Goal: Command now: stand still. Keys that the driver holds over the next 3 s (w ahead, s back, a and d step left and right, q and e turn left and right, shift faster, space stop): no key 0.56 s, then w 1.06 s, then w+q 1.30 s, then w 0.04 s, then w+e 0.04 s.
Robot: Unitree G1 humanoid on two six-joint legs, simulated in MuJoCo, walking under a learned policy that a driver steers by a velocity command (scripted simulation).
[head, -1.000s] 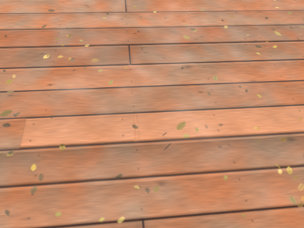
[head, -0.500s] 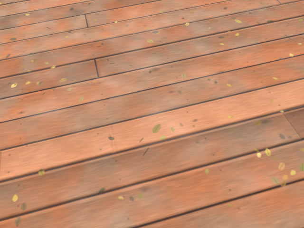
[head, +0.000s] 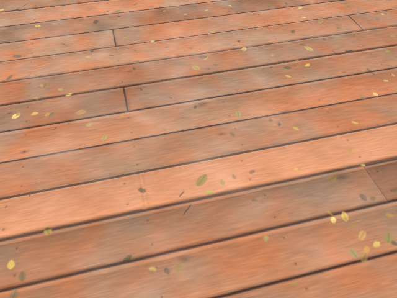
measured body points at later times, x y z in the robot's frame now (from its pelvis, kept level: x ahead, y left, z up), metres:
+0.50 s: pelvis +0.00 +0.00 +0.00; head +0.01 +0.00 +0.45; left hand +0.06 +0.26 -0.15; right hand +0.04 -0.25 -0.15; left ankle -0.02 +0.13 -0.74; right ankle +0.00 -0.11 -0.74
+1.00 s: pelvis +0.09 +0.03 -0.01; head +0.10 +0.04 +0.44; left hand +0.16 +0.29 -0.15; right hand +0.05 -0.21 -0.15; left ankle -0.02 +0.13 -0.74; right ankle +0.05 -0.09 -0.64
